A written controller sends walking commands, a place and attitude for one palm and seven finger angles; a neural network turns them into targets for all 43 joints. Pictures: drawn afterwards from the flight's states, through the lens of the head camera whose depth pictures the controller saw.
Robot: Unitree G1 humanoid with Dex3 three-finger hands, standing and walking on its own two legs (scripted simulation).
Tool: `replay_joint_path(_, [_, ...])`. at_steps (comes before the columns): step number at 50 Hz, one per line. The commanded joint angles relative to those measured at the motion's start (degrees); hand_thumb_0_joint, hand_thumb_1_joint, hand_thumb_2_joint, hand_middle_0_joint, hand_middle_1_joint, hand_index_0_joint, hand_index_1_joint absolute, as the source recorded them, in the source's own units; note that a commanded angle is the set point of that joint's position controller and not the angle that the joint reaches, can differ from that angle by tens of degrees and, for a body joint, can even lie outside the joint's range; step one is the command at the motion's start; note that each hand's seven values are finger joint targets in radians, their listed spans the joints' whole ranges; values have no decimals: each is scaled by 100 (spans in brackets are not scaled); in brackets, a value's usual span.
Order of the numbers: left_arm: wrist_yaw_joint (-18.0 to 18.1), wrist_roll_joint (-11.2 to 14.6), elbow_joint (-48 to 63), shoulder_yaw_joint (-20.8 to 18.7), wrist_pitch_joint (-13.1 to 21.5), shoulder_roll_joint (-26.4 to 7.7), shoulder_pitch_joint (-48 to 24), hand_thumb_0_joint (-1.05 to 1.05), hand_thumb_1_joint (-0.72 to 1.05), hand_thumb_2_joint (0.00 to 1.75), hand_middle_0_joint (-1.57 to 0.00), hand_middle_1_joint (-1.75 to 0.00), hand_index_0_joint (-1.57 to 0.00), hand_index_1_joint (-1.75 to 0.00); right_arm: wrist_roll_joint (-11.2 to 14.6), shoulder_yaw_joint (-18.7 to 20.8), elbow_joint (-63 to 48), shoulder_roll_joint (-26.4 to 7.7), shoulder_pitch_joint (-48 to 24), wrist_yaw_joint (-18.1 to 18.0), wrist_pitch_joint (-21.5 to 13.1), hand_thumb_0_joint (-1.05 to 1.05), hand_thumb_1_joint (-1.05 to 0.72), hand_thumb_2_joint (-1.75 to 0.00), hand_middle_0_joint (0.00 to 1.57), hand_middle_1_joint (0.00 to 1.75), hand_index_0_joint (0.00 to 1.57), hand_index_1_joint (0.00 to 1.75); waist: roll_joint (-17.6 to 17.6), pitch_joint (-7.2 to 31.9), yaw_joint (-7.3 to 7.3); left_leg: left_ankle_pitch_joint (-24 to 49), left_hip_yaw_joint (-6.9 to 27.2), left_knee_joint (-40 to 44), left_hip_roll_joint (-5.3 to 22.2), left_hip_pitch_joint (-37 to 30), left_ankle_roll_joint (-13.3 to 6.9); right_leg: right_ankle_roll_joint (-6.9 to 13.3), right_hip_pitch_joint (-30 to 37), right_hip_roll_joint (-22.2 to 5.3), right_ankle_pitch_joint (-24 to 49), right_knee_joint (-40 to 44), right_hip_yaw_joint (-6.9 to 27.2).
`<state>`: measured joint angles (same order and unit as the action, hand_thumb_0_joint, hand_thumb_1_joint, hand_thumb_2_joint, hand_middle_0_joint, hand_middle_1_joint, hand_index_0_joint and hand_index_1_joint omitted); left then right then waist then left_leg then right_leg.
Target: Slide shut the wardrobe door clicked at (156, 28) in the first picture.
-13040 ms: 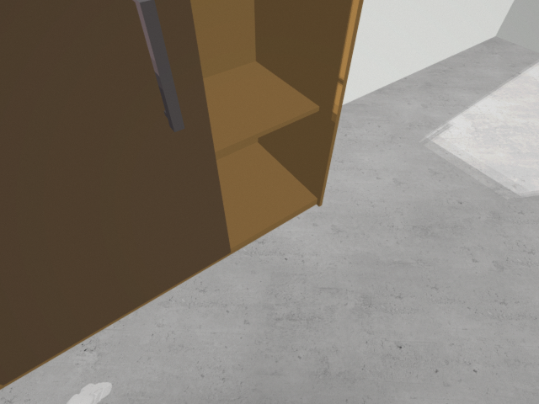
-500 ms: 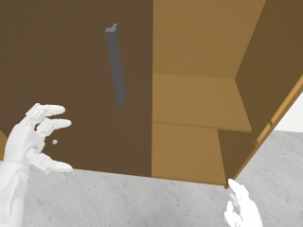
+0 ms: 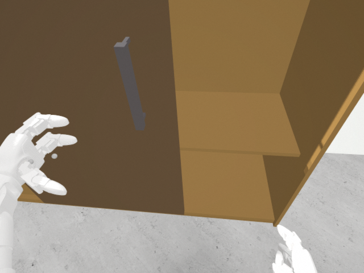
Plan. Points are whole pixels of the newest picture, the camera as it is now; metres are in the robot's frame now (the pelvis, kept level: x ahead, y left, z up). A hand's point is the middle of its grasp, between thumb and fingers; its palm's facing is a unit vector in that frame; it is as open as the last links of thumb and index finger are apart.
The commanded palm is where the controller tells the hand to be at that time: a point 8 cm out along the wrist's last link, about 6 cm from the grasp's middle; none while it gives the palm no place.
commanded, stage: raise the hand with hooked fingers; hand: left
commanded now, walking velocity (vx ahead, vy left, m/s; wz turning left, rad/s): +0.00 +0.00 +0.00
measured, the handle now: (134, 87) +0.55 +0.19 +0.14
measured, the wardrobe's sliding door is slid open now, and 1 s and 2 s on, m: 0.50 0.50 0.50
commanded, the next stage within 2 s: move the hooked fingers beside the handle in 0.32 s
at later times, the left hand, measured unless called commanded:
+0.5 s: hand (59, 152) +0.28 +0.26 +0.17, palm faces +0.06 -1.00 -0.08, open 13.9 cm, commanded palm +0.26 +0.31 +0.17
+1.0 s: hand (81, 128) +0.36 +0.25 +0.16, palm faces +0.02 -1.00 -0.05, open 13.9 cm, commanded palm +0.33 +0.31 +0.16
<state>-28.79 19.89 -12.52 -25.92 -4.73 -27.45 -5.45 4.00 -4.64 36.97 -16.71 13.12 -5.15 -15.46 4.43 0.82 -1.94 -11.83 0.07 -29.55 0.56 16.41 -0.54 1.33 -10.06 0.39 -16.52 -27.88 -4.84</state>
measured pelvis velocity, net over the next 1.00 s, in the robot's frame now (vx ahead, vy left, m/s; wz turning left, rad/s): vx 0.01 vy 0.00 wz -0.02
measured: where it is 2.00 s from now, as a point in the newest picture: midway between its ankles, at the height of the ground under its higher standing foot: outside the picture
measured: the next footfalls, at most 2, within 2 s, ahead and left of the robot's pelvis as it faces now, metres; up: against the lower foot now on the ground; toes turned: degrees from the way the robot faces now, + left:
none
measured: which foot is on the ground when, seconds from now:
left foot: down 0.00-1.00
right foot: down 0.00-1.00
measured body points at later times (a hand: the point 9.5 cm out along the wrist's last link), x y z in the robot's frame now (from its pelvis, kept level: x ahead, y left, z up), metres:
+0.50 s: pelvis +0.01 -0.01 +0.00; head -0.01 -0.04 +0.45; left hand +0.27 +0.32 +0.17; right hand +0.19 -0.24 -0.07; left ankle +0.04 +0.11 -0.74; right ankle -0.02 -0.10 -0.74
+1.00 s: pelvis +0.01 +0.00 +0.00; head +0.01 -0.02 +0.45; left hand +0.35 +0.31 +0.16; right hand +0.16 -0.24 -0.09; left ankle +0.04 +0.11 -0.74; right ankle -0.02 -0.10 -0.74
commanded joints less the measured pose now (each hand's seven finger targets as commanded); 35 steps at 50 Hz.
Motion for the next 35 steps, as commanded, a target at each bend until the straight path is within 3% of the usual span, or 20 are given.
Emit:
replay_joint_path(1, [129, 263, 1626, -989, 634, -1775, -1263, 0, -50, 30, -30, -120, -30, -120, -2, 323, -1026, -583, -761, -38, -431, 0, -90, -90, 20, 30, 20, 30, -163, 1371, -141, 657, 163, 274, -132, -1094, -194, -62, -195, 84, 1128, 491, 211])
replay_joint_path(3, [247, 263, 1676, -1151, 745, -1920, -1335, 0, -50, 30, -30, -120, -30, -120, -26, 323, -969, -574, -747, -46, -440, 0, -90, -90, 20, 30, 20, 30, -72, 1212, -165, 623, 126, 269, -127, -1016, -195, -68, -188, 73, 1082, 547, 265])
replay_joint_path(6, [349, 177, 1452, -891, 748, -1627, -1515, 0, -50, 30, -30, -120, -30, -120, -4, 324, -890, -544, -742, -80, -469, 0, -90, -90, 20, 30, 20, 30, 296, 787, -66, 486, 99, 342, -118, -966, -184, -60, -408, 61, 992, 607, 263])
replay_joint_path(9, [294, 128, 1180, -608, 623, -1425, -1497, 0, -50, 30, -30, -120, -30, -120, 24, 350, -852, -575, -704, -112, -483, 0, -90, -90, 20, 30, 20, 30, 120, 617, 5, 370, 86, 316, -105, -860, -198, -94, -481, 16, 953, 661, 365])
replay_joint_path(13, [133, 113, 1173, -408, 529, -1341, -1423, 0, -50, 30, -30, -120, -30, -120, 42, 349, -892, -594, -677, -127, -488, 0, -90, -90, 20, 30, 20, 30, -53, 879, 5, 530, 58, 230, -114, -942, -218, -134, -369, 14, 1195, 581, 368])
replay_joint_path(15, [110, 164, 1230, -559, 557, -1469, -1435, 0, -50, 30, -30, -120, -30, -120, 44, 352, -916, -602, -710, -131, -499, 0, -90, -90, 20, 30, 20, 30, -215, 953, -15, 546, 94, 223, -128, -919, -222, -146, -348, 7, 1246, 557, 375])
replay_joint_path(17, [135, 189, 1340, -778, 627, -1630, -1404, 0, -50, 30, -30, -120, -30, -120, 30, 358, -926, -592, -730, -126, -515, 0, -90, -90, 20, 30, 20, 30, -146, 1173, -69, 670, 86, 206, -140, -1015, -226, -140, -258, 11, 1386, 504, 353])
replay_joint_path(21, [217, 228, 1250, -864, 691, -1606, -1386, 0, -50, 30, -30, -120, -30, -120, 20, 343, -885, -564, -741, -118, -502, 0, -90, -90, 20, 30, 20, 30, -215, 1040, -80, 671, 77, 214, -138, -944, -216, -152, -289, 16, 1432, 498, 328])
replay_joint_path(24, [254, 151, 900, -673, 668, -1559, -1875, 0, -50, 30, -30, -120, -30, -120, 37, 335, -781, -570, -704, -144, -476, 0, -90, -90, 20, 30, 20, 30, -101, 705, 42, 442, 83, 238, -127, -859, -206, -145, -518, 19, 1133, 587, 365])
replay_joint_path(28, [187, 11, 567, -310, 640, -1481, -2458, 0, -50, 30, -30, -120, -30, -120, 54, 324, -737, -601, -632, -211, -440, 0, -90, -90, 20, 30, 20, 30, -105, 718, 150, 291, 118, 246, -121, -891, -215, -127, -635, 30, 882, 596, 356])
replay_joint_path(29, [165, -16, 577, -146, 673, -1402, -2698, 0, -50, 30, -30, -120, -30, -120, 58, 318, -744, -600, -642, -222, -446, 0, -90, -90, 20, 30, 20, 30, 36, 763, 196, 260, 131, 250, -134, -950, -218, -121, -682, 30, 858, 586, 354])
replay_joint_path(31, [162, -51, 522, -190, 741, -1513, -2908, 0, -50, 30, -30, -120, -30, -120, 45, 326, -743, -613, -609, -236, -459, 0, -90, -90, 20, 30, 20, 30, 100, 1056, 189, 350, 162, 222, -130, -1096, -222, -100, -606, 32, 932, 530, 341])
replay_joint_path(35, [222, -81, 452, -377, 873, -1633, -2923, 0, -50, 30, -30, -120, -30, -120, -1, 320, -762, -608, -551, -212, -447, 0, -90, -90, 20, 30, 20, 30, 94, 1492, 80, 722, 196, 201, -133, -1233, -212, -51, -357, 48, 1320, 396, 259])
